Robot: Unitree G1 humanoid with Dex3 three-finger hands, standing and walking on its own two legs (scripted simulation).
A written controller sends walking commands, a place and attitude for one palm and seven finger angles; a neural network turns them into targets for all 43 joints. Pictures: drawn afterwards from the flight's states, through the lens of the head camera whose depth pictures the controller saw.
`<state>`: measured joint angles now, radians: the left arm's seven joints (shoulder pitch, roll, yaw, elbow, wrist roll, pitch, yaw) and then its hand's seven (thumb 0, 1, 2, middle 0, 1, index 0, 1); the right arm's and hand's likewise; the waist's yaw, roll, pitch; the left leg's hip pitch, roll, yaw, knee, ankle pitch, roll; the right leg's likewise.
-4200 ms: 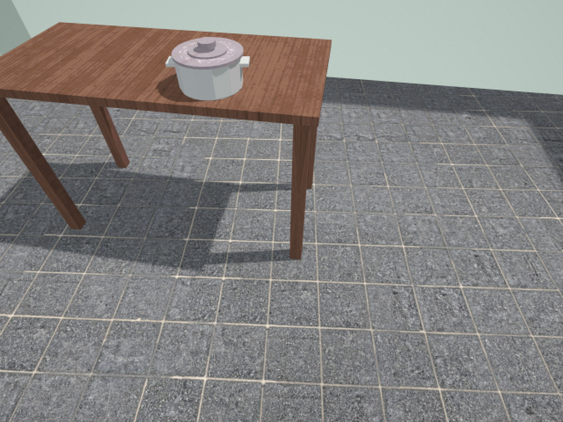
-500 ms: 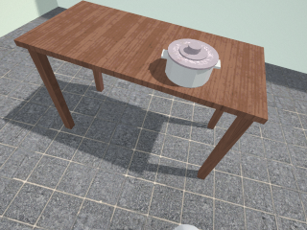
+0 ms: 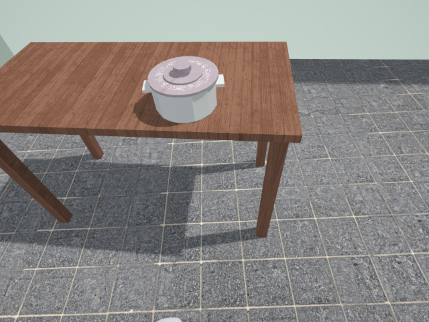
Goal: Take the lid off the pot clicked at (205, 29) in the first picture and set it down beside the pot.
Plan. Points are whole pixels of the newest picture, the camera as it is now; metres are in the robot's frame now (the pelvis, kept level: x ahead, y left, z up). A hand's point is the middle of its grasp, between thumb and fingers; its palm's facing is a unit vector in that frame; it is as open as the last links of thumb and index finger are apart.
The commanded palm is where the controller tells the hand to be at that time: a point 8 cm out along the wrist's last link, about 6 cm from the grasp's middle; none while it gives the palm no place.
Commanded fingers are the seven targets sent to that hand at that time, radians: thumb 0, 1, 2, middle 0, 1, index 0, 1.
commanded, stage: take the last steps up to it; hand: left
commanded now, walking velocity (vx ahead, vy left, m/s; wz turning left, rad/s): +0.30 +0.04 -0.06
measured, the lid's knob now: (182, 67) +0.75 +0.11 +0.09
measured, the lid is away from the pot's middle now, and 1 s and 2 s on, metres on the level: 0.00 0.00 0.00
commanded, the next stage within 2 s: come to a stop and stand still in 0.68 s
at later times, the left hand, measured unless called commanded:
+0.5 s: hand out of the picture +0.13 +0.23 -0.17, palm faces +0.01 -0.98 -0.18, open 7.4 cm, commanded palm none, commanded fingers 0.00 0.90 0.90 -0.20 -0.30 -0.20 -0.30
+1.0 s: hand (156, 242) +0.33 +0.17 -0.16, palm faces -0.01 -0.96 -0.27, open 7.2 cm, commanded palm none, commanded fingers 0.00 0.90 0.90 -0.20 -0.30 -0.20 -0.30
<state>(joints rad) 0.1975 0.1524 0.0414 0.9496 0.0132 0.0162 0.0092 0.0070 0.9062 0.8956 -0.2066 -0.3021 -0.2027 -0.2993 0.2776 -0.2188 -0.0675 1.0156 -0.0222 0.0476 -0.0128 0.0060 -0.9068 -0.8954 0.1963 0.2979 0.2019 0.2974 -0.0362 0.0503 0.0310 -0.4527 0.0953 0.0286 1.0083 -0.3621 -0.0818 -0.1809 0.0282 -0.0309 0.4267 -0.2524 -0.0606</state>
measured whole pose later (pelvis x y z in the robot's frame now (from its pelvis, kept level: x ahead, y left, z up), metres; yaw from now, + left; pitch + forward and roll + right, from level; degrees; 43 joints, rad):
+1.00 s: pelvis +0.24 -0.01 +0.00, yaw -3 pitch +0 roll +2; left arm 0.17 0.15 0.04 1.00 0.02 -0.02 0.04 -0.01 0.94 0.90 -0.21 -0.30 -0.20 -0.30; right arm 0.21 -0.18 -0.05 1.04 -0.01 0.03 -0.03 0.00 -0.91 -0.90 0.19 0.30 0.20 0.30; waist -0.01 0.04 0.05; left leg -0.47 0.06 0.01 0.94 -0.38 -0.05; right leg -0.27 0.00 -0.13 0.46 -0.19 -0.09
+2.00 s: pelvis +0.20 -0.02 -0.01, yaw -3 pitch -1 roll -1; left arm 0.28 0.14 0.01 1.00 0.01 0.00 0.06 0.01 0.91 0.90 -0.21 -0.30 -0.20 -0.30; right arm 0.21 -0.17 -0.04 1.07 -0.01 0.02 -0.02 0.01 -0.92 -0.90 0.20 0.30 0.20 0.30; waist -0.02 0.04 0.05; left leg -0.22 0.00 0.00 0.56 -0.34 0.01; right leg -0.17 0.06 -0.07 0.52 -0.34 -0.07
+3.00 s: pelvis +0.18 +0.05 +0.00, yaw -4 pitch -1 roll +0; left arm 0.33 0.14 -0.01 1.10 0.02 0.00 0.05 0.01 0.91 0.90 -0.20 -0.30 -0.20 -0.30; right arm 0.28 -0.13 -0.01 1.14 -0.01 -0.01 -0.02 0.01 -0.92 -0.90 0.20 0.30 0.20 0.30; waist 0.00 -0.01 0.04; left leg -0.17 -0.10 0.07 0.38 -0.20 0.12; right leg -0.17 -0.04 -0.01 0.44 -0.25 0.03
